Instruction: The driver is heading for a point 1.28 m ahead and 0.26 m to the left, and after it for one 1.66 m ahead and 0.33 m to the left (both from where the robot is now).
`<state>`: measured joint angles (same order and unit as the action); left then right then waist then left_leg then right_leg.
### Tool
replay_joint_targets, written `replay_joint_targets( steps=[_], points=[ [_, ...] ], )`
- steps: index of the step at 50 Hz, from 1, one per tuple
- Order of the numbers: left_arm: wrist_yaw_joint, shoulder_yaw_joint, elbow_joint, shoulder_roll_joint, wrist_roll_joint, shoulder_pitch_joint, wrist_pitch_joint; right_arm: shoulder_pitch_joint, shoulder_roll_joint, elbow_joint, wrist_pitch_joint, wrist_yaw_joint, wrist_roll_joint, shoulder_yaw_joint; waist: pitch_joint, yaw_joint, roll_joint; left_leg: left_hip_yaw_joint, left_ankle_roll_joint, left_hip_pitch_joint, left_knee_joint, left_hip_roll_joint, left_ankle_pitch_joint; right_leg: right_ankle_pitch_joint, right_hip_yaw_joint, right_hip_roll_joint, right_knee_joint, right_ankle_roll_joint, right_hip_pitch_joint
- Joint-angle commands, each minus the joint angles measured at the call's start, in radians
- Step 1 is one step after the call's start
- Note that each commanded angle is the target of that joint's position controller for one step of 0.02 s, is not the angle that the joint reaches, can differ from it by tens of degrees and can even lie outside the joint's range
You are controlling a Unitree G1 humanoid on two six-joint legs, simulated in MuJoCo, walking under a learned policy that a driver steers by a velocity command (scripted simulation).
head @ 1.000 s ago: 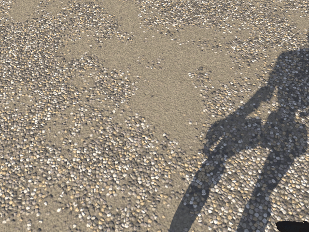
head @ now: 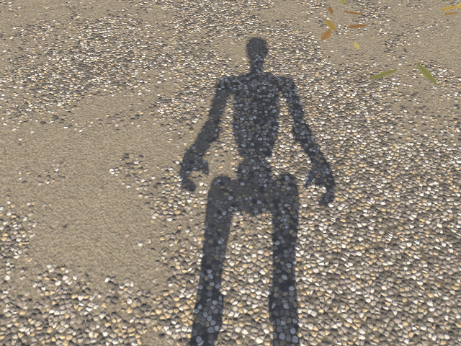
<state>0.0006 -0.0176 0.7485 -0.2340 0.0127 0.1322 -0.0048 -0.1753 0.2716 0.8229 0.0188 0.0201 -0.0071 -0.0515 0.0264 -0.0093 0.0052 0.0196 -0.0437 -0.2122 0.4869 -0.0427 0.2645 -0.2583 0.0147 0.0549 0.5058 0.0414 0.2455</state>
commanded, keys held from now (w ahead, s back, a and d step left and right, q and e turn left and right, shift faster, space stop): no key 0.22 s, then w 0.78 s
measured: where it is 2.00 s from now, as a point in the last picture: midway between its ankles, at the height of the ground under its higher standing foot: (224, 249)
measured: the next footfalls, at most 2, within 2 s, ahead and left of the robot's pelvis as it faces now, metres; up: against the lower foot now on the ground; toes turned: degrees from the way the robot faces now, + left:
left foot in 0.90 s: +0.41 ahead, +0.14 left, +0.00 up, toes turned +2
right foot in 1.46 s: +0.72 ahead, -0.09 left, +0.00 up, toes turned -2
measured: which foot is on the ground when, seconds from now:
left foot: down 0.00-0.48, up 0.50-0.88, down 0.90-1.00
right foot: down 0.00-0.92, up 0.94-1.00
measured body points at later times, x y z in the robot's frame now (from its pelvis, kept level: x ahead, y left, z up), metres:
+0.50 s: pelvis +0.05 +0.00 -0.01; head +0.05 -0.01 +0.44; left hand +0.11 +0.28 -0.13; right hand +0.10 -0.27 -0.15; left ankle -0.01 +0.14 -0.73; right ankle +0.02 -0.09 -0.74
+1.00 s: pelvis +0.28 +0.06 -0.01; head +0.31 +0.06 +0.44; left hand +0.27 +0.33 -0.15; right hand +0.47 -0.20 -0.11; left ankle +0.37 +0.14 -0.74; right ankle +0.12 -0.09 -0.64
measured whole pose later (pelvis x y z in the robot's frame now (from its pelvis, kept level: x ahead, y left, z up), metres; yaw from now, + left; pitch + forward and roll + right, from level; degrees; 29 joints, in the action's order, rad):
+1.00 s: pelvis +0.28 +0.06 -0.01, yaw +0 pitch +0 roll +0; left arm 0.00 -0.04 0.97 -0.26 -0.03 0.38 0.08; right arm -0.06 0.26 0.83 -0.09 -0.04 0.01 -0.04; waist 0.06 0.03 -0.02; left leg -0.06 0.07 -0.41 0.55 0.04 0.15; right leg -0.43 0.06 -0.02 1.13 0.03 0.23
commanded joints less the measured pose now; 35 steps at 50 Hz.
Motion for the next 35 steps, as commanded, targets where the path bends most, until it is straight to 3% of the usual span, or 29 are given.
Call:
replay_joint_targets(
  steps=[1, 2, 3, 6, 11, 12, 14, 16, 19, 20, 21, 22, 23, 24, 25, 26, 27, 29, 31, 35],
  points=[
    [0.002, -0.035, -0.028, -0.140, 0.013, 0.019, 0.022, 0.020, 0.132, -0.042, -0.020, -0.007, 0.005, -0.030, -0.078, 0.021, 0.089, 0.065, 0.082, 0.038, -0.065, -0.066, -0.188, 0.069, 0.078, -0.073, -0.089, -0.004, -0.045],
    [-0.001, -0.040, -0.031, -0.142, 0.006, -0.015, 0.017, 0.026, 0.109, -0.034, -0.025, -0.008, -0.003, -0.022, -0.066, 0.014, 0.078, 0.061, 0.070, 0.014, -0.079, -0.058, -0.149, 0.078, 0.073, -0.074, -0.075, -0.004, -0.054],
    [-0.007, -0.039, -0.027, -0.131, 0.002, -0.022, 0.009, 0.032, 0.110, -0.029, -0.030, -0.008, -0.008, -0.020, -0.057, 0.013, 0.076, 0.055, 0.058, 0.004, -0.083, -0.049, -0.151, 0.105, 0.078, -0.080, -0.071, 0.003, -0.057],
    [-0.014, -0.040, -0.005, -0.123, 0.002, -0.002, -0.006, 0.014, 0.100, -0.003, -0.043, -0.004, -0.004, -0.013, -0.042, 0.011, 0.054, 0.043, 0.047, 0.005, -0.079, -0.039, -0.145, 0.128, 0.082, -0.083, -0.079, 0.009, -0.055],
    [-0.020, -0.045, 0.047, -0.116, -0.001, 0.015, -0.004, 0.013, 0.101, 0.032, -0.040, 0.006, -0.002, -0.006, -0.024, 0.006, 0.012, 0.039, 0.050, 0.007, -0.081, -0.029, -0.121, 0.136, 0.077, -0.080, -0.088, -0.005, -0.054],
    [-0.022, -0.045, 0.064, -0.115, -0.003, 0.031, -0.005, -0.002, 0.101, 0.046, -0.038, 0.008, 0.000, -0.005, -0.041, 0.005, 0.008, 0.031, 0.055, 0.012, -0.086, -0.019, -0.023, 0.041, 0.062, -0.066, -0.085, -0.004, -0.058],
    [-0.027, -0.054, 0.079, -0.130, -0.015, 0.044, -0.006, -0.014, 0.123, 0.055, -0.033, 0.013, 0.013, -0.013, 0.010, 0.003, 0.016, 0.045, 0.094, -0.039, -0.090, -0.010, 0.294, -0.276, 0.039, -0.036, -0.054, 0.013, 0.016],
    [-0.028, -0.053, 0.075, -0.121, -0.023, 0.040, 0.015, -0.033, 0.129, 0.053, -0.044, 0.016, 0.022, -0.014, 0.087, -0.006, 0.039, 0.131, 0.144, -0.074, -0.135, -0.058, 0.475, -0.387, 0.044, -0.040, -0.019, 0.028, 0.121],
    [-0.012, -0.050, 0.070, -0.085, -0.034, 0.023, 0.066, -0.094, 0.175, 0.079, -0.071, 0.010, 0.031, -0.031, 0.099, -0.011, 0.162, 0.385, 0.249, 0.002, -0.273, -0.232, 0.534, -0.188, -0.039, -0.028, 0.151, 0.016, 0.196],
    [-0.007, -0.051, 0.071, -0.089, -0.037, 0.022, 0.076, -0.086, 0.176, 0.076, -0.074, 0.008, 0.032, -0.033, 0.107, -0.006, 0.168, 0.419, 0.267, -0.021, -0.295, -0.257, 0.502, -0.165, -0.030, -0.045, 0.155, 0.026, 0.174],
    [-0.001, -0.052, 0.082, -0.088, -0.042, 0.054, 0.084, -0.051, 0.172, 0.067, -0.075, 0.004, 0.035, -0.031, 0.108, 0.023, 0.170, 0.394, 0.259, -0.061, -0.285, -0.249, 0.450, -0.161, -0.029, -0.052, 0.097, 0.043, 0.106],
    [0.002, -0.056, 0.114, -0.092, -0.044, 0.121, 0.088, 0.006, 0.156, 0.049, -0.073, -0.002, 0.039, -0.026, 0.098, 0.065, 0.154, 0.312, 0.224, -0.128, -0.252, -0.198, 0.379, -0.134, -0.035, -0.047, -0.008, 0.058, -0.030],
    [0.002, -0.068, 0.156, -0.119, -0.043, 0.211, 0.090, 0.059, 0.125, 0.029, -0.073, -0.005, 0.037, -0.018, 0.078, 0.105, 0.109, 0.207, 0.174, -0.203, -0.159, -0.127, 0.267, -0.086, 0.012, -0.063, -0.074, 0.067, -0.167],
    [-0.002, -0.088, 0.194, -0.185, -0.038, 0.315, 0.094, 0.105, 0.066, -0.003, -0.084, -0.006, 0.033, -0.002, 0.053, 0.130, -0.078, 0.030, 0.098, -0.335, 0.103, 0.000, 0.127, -0.184, 0.248, -0.181, -0.179, 0.120, -0.299],
    [0.009, -0.111, 0.201, -0.276, -0.035, 0.392, 0.100, 0.116, 0.067, -0.037, -0.106, -0.004, 0.029, -0.001, 0.022, 0.153, -0.280, -0.041, 0.057, -0.504, 0.374, 0.078, 0.167, -0.135, 0.586, -0.367, -0.300, 0.231, -0.439],
    [0.012, -0.089, 0.194, -0.209, -0.017, 0.374, 0.109, 0.106, 0.113, -0.033, -0.119, -0.006, 0.039, -0.014, 0.028, 0.129, -0.198, 0.038, 0.065, -0.618, 0.569, 0.052, 0.290, -0.034, 0.647, -0.421, -0.294, 0.272, -0.472],
    [0.013, -0.074, 0.183, -0.162, -0.013, 0.343, 0.117, 0.068, 0.112, -0.019, -0.127, -0.015, 0.051, -0.014, 0.032, 0.095, -0.127, 0.073, 0.090, -0.665, 0.651, 0.013, 0.238, 0.034, 0.566, -0.402, -0.273, 0.251, -0.491],
    [0.015, -0.062, 0.175, -0.140, -0.019, 0.309, 0.114, 0.084, 0.097, -0.014, -0.132, -0.029, 0.047, -0.013, 0.045, 0.074, -0.066, 0.048, 0.113, -0.717, 0.643, -0.047, 0.098, 0.163, 0.405, -0.362, -0.290, 0.195, -0.489],
    [0.012, -0.044, 0.182, -0.100, -0.016, 0.319, 0.096, 0.112, 0.070, -0.021, -0.127, -0.048, 0.035, -0.010, 0.038, 0.067, -0.089, 0.009, 0.099, -0.648, 0.557, -0.068, 0.009, 0.312, 0.265, -0.302, -0.315, 0.155, -0.430],
    [-0.014, -0.046, 0.179, -0.147, -0.016, 0.314, 0.081, 0.249, 0.007, -0.073, -0.116, -0.065, 0.023, 0.018, 0.081, 0.085, -0.076, -0.065, 0.041, -0.487, 0.259, -0.025, -0.177, 0.321, 0.119, -0.236, -0.386, 0.146, -0.240]
  ],
)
